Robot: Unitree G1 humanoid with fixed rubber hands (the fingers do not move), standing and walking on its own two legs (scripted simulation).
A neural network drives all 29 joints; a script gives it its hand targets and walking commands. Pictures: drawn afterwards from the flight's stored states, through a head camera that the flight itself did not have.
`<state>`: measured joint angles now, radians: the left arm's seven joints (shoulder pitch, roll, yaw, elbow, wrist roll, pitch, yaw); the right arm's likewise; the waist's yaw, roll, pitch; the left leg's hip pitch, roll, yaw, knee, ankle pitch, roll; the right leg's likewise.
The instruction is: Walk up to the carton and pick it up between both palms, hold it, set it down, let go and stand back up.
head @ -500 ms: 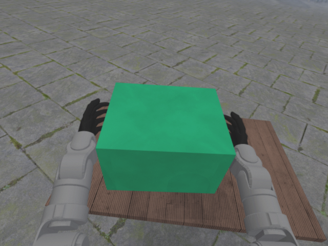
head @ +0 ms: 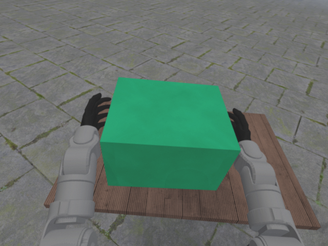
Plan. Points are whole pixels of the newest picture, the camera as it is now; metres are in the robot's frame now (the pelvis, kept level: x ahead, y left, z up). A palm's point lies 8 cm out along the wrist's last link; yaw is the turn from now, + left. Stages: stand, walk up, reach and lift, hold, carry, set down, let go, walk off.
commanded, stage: reach and lift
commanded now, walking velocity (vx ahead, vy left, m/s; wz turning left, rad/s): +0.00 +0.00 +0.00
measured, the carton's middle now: (166, 132) +0.38 -0.01 +0.11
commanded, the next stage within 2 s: hold in 0.22 s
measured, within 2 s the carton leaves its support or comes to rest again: neither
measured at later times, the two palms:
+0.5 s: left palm (83, 122) +0.35 +0.18 +0.16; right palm (239, 134) +0.35 -0.19 +0.14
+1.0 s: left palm (74, 120) +0.35 +0.19 +0.18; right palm (234, 129) +0.35 -0.17 +0.16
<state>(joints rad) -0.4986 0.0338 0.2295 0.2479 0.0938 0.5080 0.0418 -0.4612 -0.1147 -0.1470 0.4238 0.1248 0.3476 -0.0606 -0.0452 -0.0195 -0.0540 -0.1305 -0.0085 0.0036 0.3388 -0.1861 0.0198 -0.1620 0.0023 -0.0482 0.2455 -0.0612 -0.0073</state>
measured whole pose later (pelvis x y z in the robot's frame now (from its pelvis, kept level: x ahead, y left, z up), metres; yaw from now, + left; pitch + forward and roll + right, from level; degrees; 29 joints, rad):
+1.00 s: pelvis +0.00 +0.00 +0.00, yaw +1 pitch -4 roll -1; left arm -0.54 0.05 0.29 0.14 0.13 0.66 -0.01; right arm -0.53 -0.10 -0.13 0.39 0.16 0.45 -0.10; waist -0.04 -0.03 -0.04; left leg -0.09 -0.01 -0.01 0.33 -0.18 0.02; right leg -0.12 0.00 -0.06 0.25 -0.06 -0.01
